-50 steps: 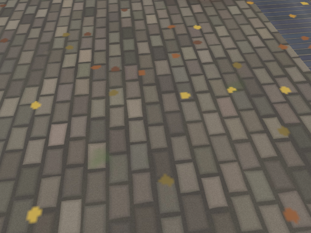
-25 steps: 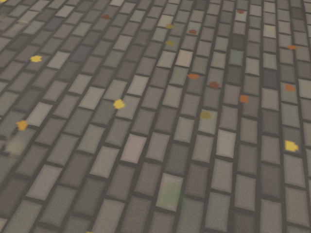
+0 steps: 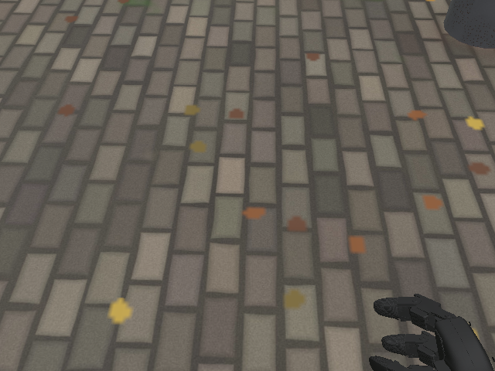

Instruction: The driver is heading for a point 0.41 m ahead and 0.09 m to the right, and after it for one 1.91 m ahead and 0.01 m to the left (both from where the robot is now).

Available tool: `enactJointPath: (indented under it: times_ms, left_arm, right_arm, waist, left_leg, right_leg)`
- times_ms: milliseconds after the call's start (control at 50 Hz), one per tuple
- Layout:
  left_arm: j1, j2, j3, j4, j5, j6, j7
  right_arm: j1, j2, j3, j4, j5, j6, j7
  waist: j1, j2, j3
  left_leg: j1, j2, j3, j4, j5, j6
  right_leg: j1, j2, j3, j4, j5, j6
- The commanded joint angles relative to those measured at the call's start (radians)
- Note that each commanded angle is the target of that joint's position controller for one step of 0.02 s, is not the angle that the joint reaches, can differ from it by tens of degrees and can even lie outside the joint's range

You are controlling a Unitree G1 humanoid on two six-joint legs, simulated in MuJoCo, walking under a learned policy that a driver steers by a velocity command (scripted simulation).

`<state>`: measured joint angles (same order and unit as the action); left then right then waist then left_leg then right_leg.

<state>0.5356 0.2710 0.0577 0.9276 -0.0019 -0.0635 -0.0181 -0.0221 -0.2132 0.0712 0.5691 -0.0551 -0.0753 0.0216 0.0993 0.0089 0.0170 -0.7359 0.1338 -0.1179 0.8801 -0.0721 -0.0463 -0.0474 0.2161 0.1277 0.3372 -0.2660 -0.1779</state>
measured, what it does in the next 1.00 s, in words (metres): walks ahead: left foot, then right foot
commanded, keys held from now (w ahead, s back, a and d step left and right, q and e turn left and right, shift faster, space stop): w+e+shift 0.24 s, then w+q+shift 0.76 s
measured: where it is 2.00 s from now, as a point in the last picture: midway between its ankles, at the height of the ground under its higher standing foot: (276, 70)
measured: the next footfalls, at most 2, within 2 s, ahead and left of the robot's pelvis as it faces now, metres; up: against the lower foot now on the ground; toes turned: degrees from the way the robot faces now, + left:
left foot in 0.16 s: +0.38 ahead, +0.18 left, +0.00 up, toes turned -13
right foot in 0.56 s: +0.67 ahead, -0.16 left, +0.00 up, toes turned -13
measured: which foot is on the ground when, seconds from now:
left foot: up 0.00-0.14, down 0.16-0.56, up 0.58-0.98, down 1.00-1.00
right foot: down 0.00-0.16, up 0.18-0.54, down 0.56-1.00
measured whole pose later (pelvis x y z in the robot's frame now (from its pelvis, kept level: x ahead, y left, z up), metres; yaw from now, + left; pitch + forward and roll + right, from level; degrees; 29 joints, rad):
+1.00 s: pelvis +0.94 -0.04 -0.04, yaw +8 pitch +0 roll -2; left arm 0.47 0.27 0.04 0.92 0.03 -0.07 0.02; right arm 0.04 -0.32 -0.04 0.68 -0.01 -0.03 0.07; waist 0.02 0.03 0.04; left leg -0.57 -0.05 0.14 0.69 -0.12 0.21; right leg 0.19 -0.06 -0.28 0.68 -0.34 0.03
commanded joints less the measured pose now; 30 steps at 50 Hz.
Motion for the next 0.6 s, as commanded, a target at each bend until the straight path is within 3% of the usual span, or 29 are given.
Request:
enactJointPath:
  times_ms: [20, 60, 100, 120, 140, 160, 180, 200, 220, 240, 260, 280, 300, 320, 360, 400, 420, 440, 460, 500, 520, 540, 560, 580, 600]
  left_arm:
    - [-0.024, 0.178, 0.051, -0.075, -0.014, -0.024, -0.002]
    - [-0.014, 0.193, 0.061, -0.074, -0.007, -0.018, 0.004]
    - [-0.039, 0.217, 0.070, -0.082, -0.003, -0.017, 0.013]
    - [-0.064, 0.252, 0.077, -0.089, 0.005, -0.020, 0.012]
    - [-0.135, 0.277, 0.083, -0.108, 0.008, -0.026, 0.008]
    - [-0.185, 0.199, 0.062, -0.141, 0.012, -0.040, 0.007]
    - [-0.100, 0.028, 0.017, -0.203, -0.039, -0.043, 0.009]
    - [-0.091, 0.091, 0.005, -0.204, -0.025, -0.023, 0.017]
    - [-0.203, 0.145, 0.017, -0.185, 0.003, -0.006, 0.017]
    - [-0.265, 0.147, 0.021, -0.195, 0.016, 0.002, 0.003]
    - [-0.330, 0.124, 0.016, -0.217, 0.040, 0.005, -0.015]
    - [-0.357, 0.084, 0.005, -0.232, 0.059, 0.010, -0.031]
    - [-0.342, 0.035, -0.011, -0.245, 0.057, 0.017, -0.038]
    - [-0.318, 0.020, -0.022, -0.258, 0.055, 0.022, -0.041]
    - [-0.415, 0.047, -0.029, -0.308, 0.062, 0.023, -0.047]
    - [-0.528, 0.079, -0.042, -0.362, 0.068, 0.015, -0.059]
    - [-0.580, 0.070, -0.054, -0.372, 0.060, 0.006, -0.070]
    - [-0.589, 0.049, -0.067, -0.378, 0.049, 0.001, -0.079]
    - [-0.585, 0.063, -0.065, -0.369, 0.043, 0.000, -0.077]
    - [-0.551, 0.110, -0.048, -0.352, 0.042, -0.003, -0.054]
    - [-0.453, 0.142, -0.032, -0.320, 0.049, -0.007, -0.036]
    - [-0.277, 0.166, -0.015, -0.263, 0.058, -0.011, -0.017]
    - [-0.129, 0.229, 0.010, -0.231, 0.077, -0.015, 0.008]
    - [-0.047, 0.309, 0.028, -0.229, 0.105, -0.024, 0.025]
    - [-0.066, 0.310, 0.034, -0.243, 0.078, -0.011, 0.027]
  right_arm:
    - [-0.112, -0.090, -0.025, -0.076, 0.024, -0.005, 0.000]
    - [-0.133, -0.107, -0.032, -0.086, 0.026, -0.011, -0.004]
    - [-0.057, -0.153, -0.053, -0.065, 0.023, -0.018, -0.016]
    - [0.063, -0.203, -0.077, -0.032, 0.029, -0.023, -0.028]
    - [0.261, -0.246, -0.100, 0.017, 0.031, -0.030, -0.041]
    - [0.507, -0.324, -0.136, 0.059, 0.010, -0.032, -0.064]
    - [0.507, -0.385, -0.151, 0.059, -0.028, -0.031, -0.062]
    - [0.413, -0.369, -0.170, 0.062, -0.017, -0.015, -0.053]
    - [0.333, -0.240, -0.145, 0.045, -0.009, -0.010, -0.049]
    - [0.317, -0.183, -0.131, 0.070, -0.004, -0.008, -0.044]
    - [0.352, -0.164, -0.125, 0.114, -0.005, -0.012, -0.041]
    - [0.427, -0.132, -0.113, 0.167, -0.004, -0.021, -0.036]
    - [0.446, -0.099, -0.105, 0.206, 0.005, -0.030, -0.028]
    - [0.440, -0.113, -0.108, 0.216, 0.016, -0.044, -0.022]
    - [0.433, -0.143, -0.117, 0.237, 0.033, -0.056, -0.016]
    - [0.400, -0.170, -0.124, 0.240, 0.041, -0.053, -0.015]
    - [0.418, -0.166, -0.124, 0.246, 0.048, -0.050, -0.012]
    - [0.421, -0.213, -0.135, 0.247, 0.049, -0.050, -0.009]
    - [0.427, -0.254, -0.147, 0.252, 0.049, -0.051, -0.005]
    - [0.468, -0.294, -0.154, 0.273, 0.050, -0.048, 0.001]
    - [0.487, -0.312, -0.157, 0.286, 0.052, -0.045, -0.001]
    - [0.489, -0.321, -0.158, 0.292, 0.054, -0.038, -0.006]
    - [0.486, -0.281, -0.147, 0.282, 0.055, -0.038, -0.005]
    - [0.548, -0.103, -0.115, 0.244, 0.057, -0.037, -0.009]
    - [0.560, -0.148, -0.124, 0.212, 0.088, -0.026, -0.013]
  waist:
    - [0.011, -0.035, 0.075]
    - [0.031, -0.057, 0.043]
    - [-0.009, -0.068, -0.024]
    - [-0.074, -0.070, -0.112]
    - [-0.198, -0.073, -0.207]
    - [-0.301, -0.007, -0.346]
    - [-0.200, 0.349, -0.499]
    - [-0.169, 0.338, -0.460]
    - [-0.190, 0.153, -0.282]
    - [-0.183, 0.049, -0.159]
    - [-0.178, 0.033, -0.100]
    - [-0.169, 0.068, -0.043]
    - [-0.136, 0.089, -0.054]
    - [-0.103, 0.127, -0.052]
    - [-0.084, 0.086, 0.029]
    - [-0.063, 0.057, 0.084]
    - [-0.087, 0.033, 0.097]
    - [-0.083, 0.067, 0.091]
    - [-0.077, 0.072, 0.092]
    - [-0.057, 0.058, 0.050]
    - [-0.006, 0.050, -0.029]
    - [0.079, 0.044, -0.124]
    - [0.143, 0.022, -0.212]
    - [0.077, -0.230, -0.354]
    - [0.058, -0.259, -0.435]
  left_leg:
    - [0.269, -0.087, 0.138, -0.224, 0.218, -0.003]
    - [0.274, -0.116, 0.131, -0.322, 0.201, 0.012]
    - [0.414, -0.159, 0.119, -0.405, 0.124, 0.027]
    - [0.549, -0.178, 0.112, -0.397, 0.031, 0.039]
    - [0.767, -0.134, 0.081, -0.384, -0.028, 0.054]
    - [1.022, 0.039, -0.067, -0.338, -0.333, 0.083]
    - [1.270, 0.365, -0.620, -0.504, -0.554, 0.177]
    - [1.192, 0.367, -0.793, -0.600, -0.755, 0.232]
    - [1.042, 0.287, -0.592, -0.601, -0.734, 0.204]
    - [0.898, 0.240, -0.410, -0.603, -0.514, 0.180]
    - [0.802, 0.176, -0.290, -0.617, -0.343, 0.163]
    - [0.728, 0.127, -0.187, -0.609, -0.152, 0.148]
    - [0.709, 0.102, -0.174, -0.632, -0.158, 0.152]
    - [0.684, 0.121, -0.197, -0.648, -0.135, 0.182]
    - [0.655, 0.127, -0.159, -0.707, -0.100, 0.219]
    - [0.561, 0.070, -0.064, -0.789, -0.096, 0.214]
    - [0.477, 0.022, -0.011, -0.826, -0.021, 0.201]
    - [0.388, 0.040, -0.012, -0.875, 0.048, 0.208]
    - [0.383, 0.058, -0.010, -0.888, 0.135, 0.211]
    - [0.514, 0.069, 0.019, -0.767, 0.462, 0.200]
    - [0.564, 0.054, 0.047, -0.594, 0.639, 0.186]
    - [0.516, 0.019, 0.064, -0.343, 0.649, 0.169]
    - [0.327, -0.041, 0.076, -0.047, 0.412, 0.156]
    - [0.112, -0.130, 0.071, 0.348, -0.418, 0.148]
    - [0.012, -0.161, 0.025, 0.520, -0.380, 0.163]
  right_leg:
    - [-0.276, -0.199, 0.240, -0.173, 0.401, -0.069]
    - [-0.133, -0.213, 0.250, -0.112, 0.506, -0.045]
    - [-0.052, -0.216, 0.260, 0.024, 0.706, 0.000]
    - [-0.030, -0.216, 0.257, 0.180, 0.810, 0.021]
    - [-0.111, -0.191, 0.245, 0.399, 0.756, 0.039]
    - [-0.262, -0.156, 0.187, 0.702, 0.510, 0.039]
    - [-0.571, -0.043, 0.065, 1.016, -0.238, 0.073]
    - [-0.727, -0.141, 0.008, 1.126, -0.164, 0.060]
    - [-0.763, -0.202, -0.020, 1.099, -0.064, 0.060]
    - [-0.744, -0.233, -0.039, 1.041, -0.017, 0.067]
    - [-0.711, -0.256, -0.029, 0.988, -0.004, 0.069]
    - [-0.681, -0.263, -0.019, 0.961, -0.011, 0.069]
    - [-0.672, -0.253, -0.005, 0.945, -0.022, 0.070]
    - [-0.681, -0.247, 0.015, 0.918, -0.044, 0.077]
    - [-0.778, -0.247, 0.026, 0.823, -0.026, 0.095]
    - [-0.712, -0.289, -0.075, 0.571, 0.114, 0.115]
    - [-0.579, -0.271, -0.141, 0.444, 0.195, 0.122]
    - [-0.412, -0.252, -0.169, 0.385, 0.236, 0.122]
    - [-0.328, -0.240, -0.172, 0.370, 0.249, 0.123]
    - [-0.244, -0.204, -0.180, 0.309, 0.191, 0.109]
    - [-0.125, -0.172, -0.182, 0.285, 0.132, 0.100]
    - [0.087, -0.161, -0.177, 0.248, 0.107, 0.095]
    - [0.319, -0.298, -0.057, 0.250, -0.016, 0.086]
    - [0.496, -0.623, 0.348, 0.165, -0.345, 0.067]
    - [0.439, -0.713, 0.704, -0.052, -0.466, 0.016]
Velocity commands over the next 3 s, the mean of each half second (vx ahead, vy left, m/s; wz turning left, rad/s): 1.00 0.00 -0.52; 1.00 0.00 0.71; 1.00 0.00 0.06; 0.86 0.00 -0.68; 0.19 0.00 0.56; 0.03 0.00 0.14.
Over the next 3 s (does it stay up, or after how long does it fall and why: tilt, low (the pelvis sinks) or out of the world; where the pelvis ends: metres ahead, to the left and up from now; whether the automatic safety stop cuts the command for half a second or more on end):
stays up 2.05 0.07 0.00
